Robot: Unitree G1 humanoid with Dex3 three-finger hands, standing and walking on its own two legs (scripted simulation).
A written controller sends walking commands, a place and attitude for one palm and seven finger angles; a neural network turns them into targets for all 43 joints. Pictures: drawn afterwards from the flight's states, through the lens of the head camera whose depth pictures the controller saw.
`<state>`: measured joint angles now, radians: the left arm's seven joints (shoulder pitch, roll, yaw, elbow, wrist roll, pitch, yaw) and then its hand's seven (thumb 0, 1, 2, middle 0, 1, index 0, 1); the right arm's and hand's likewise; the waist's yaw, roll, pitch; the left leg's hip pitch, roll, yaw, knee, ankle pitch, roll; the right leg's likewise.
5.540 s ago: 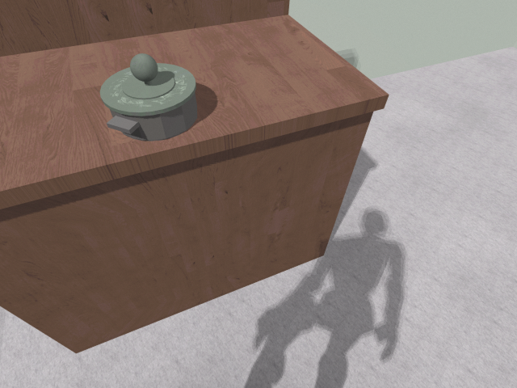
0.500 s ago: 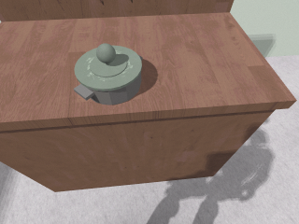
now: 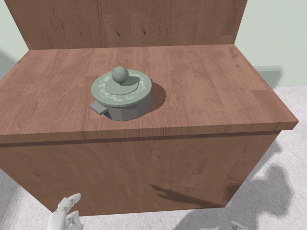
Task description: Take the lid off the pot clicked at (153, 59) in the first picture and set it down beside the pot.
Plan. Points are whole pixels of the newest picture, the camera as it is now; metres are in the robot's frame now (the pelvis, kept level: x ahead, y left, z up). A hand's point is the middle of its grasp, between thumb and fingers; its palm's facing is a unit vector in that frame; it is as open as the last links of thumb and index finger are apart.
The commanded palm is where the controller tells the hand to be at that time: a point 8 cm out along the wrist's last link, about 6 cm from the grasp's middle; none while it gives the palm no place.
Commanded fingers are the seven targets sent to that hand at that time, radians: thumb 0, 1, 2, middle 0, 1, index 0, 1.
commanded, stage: lift the closed hand beside the body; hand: left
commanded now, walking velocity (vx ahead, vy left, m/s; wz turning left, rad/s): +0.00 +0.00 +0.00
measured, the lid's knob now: (120, 74) +0.50 +0.13 +0.17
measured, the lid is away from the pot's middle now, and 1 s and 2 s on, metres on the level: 0.00 0.00 0.00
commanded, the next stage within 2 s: raise the hand higher, near the body in 0.44 s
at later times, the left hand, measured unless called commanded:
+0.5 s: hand (45, 217) +0.13 +0.22 +0.08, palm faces +0.35 -0.85 -0.39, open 3.1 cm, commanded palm +0.07 +0.26 +0.13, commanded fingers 0.00 0.90 0.90 -1.30 -1.50 -1.30 -1.50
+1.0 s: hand (29, 187) +0.16 +0.23 +0.16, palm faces +0.39 -0.82 -0.42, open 3.1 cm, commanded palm +0.10 +0.26 +0.19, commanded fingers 0.00 0.90 0.90 -1.30 -1.50 -1.30 -1.50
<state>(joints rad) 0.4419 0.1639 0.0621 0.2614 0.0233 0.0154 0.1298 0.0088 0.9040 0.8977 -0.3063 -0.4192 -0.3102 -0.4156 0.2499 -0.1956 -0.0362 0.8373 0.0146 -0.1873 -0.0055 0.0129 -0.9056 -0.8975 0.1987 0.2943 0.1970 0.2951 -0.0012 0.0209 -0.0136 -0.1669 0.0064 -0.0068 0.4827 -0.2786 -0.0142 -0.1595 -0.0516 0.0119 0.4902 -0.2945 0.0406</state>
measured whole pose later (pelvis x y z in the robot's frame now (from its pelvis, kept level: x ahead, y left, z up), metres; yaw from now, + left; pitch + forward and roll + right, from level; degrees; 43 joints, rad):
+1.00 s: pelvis +0.00 -0.01 +0.00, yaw -1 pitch -6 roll -1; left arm 0.60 0.31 0.30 -0.53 -0.03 -0.13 0.07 0.01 0.89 0.90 -1.30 -1.50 -1.31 -1.50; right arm 0.17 -0.21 0.01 0.63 -0.02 -0.25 -0.07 0.01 -0.90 -0.90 0.20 0.29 0.20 0.30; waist 0.09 0.05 0.04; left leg -0.07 0.04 0.00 0.43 -0.26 -0.03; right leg -0.05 -0.02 0.01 0.40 -0.25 0.03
